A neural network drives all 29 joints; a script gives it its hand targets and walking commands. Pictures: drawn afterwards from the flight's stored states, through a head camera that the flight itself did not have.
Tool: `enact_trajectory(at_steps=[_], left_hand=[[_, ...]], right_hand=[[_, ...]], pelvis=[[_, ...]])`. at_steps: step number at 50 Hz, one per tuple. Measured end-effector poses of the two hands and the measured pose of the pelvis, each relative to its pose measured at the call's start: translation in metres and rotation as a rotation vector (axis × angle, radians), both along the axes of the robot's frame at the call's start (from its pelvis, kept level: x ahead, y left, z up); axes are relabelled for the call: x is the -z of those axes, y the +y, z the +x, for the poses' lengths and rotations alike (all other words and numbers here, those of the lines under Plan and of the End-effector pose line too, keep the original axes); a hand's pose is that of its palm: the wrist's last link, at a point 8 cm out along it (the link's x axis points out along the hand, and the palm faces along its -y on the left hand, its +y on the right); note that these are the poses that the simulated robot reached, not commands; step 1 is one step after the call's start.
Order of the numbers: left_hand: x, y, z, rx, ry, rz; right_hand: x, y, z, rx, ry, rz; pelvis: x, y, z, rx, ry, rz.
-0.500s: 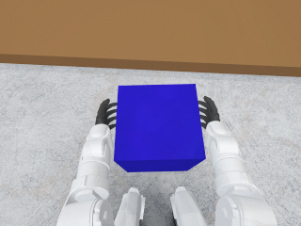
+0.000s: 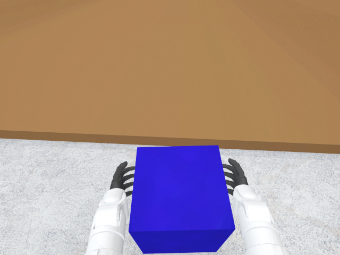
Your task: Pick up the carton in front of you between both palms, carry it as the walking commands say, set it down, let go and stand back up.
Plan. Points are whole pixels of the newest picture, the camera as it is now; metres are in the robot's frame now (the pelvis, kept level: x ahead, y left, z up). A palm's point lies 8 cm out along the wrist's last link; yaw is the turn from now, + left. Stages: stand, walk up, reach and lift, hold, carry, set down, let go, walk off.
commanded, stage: reach and lift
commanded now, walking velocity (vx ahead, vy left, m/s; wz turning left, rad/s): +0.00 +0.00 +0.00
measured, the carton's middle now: (178, 202) +0.30 +0.00 -0.08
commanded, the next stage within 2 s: hold in 1.16 s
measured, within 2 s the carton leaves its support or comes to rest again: neither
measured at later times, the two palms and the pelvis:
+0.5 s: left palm (113, 190) +0.28 +0.15 +0.04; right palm (246, 186) +0.28 -0.15 +0.04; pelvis -0.02 +0.00 +0.02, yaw +0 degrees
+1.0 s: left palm (112, 185) +0.29 +0.15 +0.05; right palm (247, 181) +0.29 -0.15 +0.05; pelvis +0.00 +0.00 +0.02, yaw +0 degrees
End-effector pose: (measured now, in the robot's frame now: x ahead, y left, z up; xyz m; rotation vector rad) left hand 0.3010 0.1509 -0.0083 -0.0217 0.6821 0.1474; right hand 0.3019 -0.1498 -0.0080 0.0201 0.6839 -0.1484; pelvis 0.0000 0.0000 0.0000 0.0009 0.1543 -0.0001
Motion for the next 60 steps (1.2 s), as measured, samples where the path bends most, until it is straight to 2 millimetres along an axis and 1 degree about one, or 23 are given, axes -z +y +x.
enact_trajectory(at_steps=[6,9,11,18,25,47,60], left_hand=[[-0.032,0.0,-0.01,0.004,-0.018,0.004],[-0.043,0.0,-0.014,0.014,-0.016,0.015],[-0.046,0.0,-0.016,0.018,-0.007,0.021],[-0.045,0.0,-0.022,0.022,0.021,0.025],[-0.049,0.0,-0.019,0.022,0.007,0.026],[-0.059,0.0,-0.013,0.033,0.006,0.04],[-0.066,0.0,-0.015,0.036,0.001,0.043]], right_hand=[[-0.032,0.0,-0.01,-0.005,-0.018,-0.005],[-0.043,0.0,-0.015,-0.013,-0.016,-0.016],[-0.046,0.0,-0.017,-0.019,-0.007,-0.022],[-0.045,0.0,-0.022,-0.024,0.021,-0.026],[-0.049,0.0,-0.019,-0.026,0.007,-0.029],[-0.059,0.0,-0.013,-0.034,0.006,-0.041],[-0.066,0.0,-0.015,-0.035,0.001,-0.044]], pelvis=[[-0.014,0.0,0.004,-0.001,-0.109,0.0],[-0.017,0.0,0.003,0.0,-0.154,0.0],[-0.018,0.0,0.0,0.0,-0.176,0.001],[-0.017,0.0,-0.012,-0.001,-0.208,0.0],[-0.016,-0.001,-0.017,-0.002,-0.209,0.0],[-0.023,0.0,0.002,-0.001,-0.219,0.0],[-0.024,0.0,0.004,0.0,-0.234,0.0]])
